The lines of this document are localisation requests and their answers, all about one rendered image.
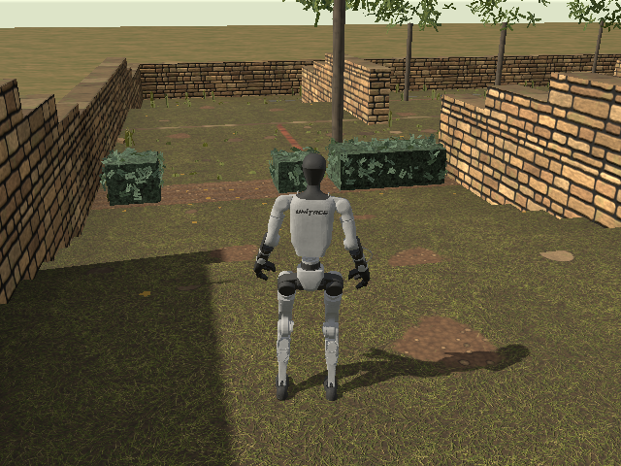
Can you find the right robot thigh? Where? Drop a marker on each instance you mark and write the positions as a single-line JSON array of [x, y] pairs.
[[333, 291]]

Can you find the robot left forearm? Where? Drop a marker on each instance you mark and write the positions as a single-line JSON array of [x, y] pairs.
[[264, 252]]

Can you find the robot left shin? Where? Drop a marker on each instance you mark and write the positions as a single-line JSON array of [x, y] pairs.
[[283, 353]]

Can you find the robot right hand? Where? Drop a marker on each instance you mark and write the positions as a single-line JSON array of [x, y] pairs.
[[358, 275]]

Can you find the robot left upper arm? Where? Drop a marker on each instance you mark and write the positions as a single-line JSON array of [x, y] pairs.
[[281, 205]]

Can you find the robot right forearm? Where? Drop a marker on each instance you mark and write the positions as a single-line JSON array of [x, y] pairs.
[[359, 257]]

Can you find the robot left hand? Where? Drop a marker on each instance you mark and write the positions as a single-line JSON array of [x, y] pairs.
[[267, 266]]

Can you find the robot right upper arm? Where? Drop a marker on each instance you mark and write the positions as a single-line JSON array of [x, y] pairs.
[[342, 206]]

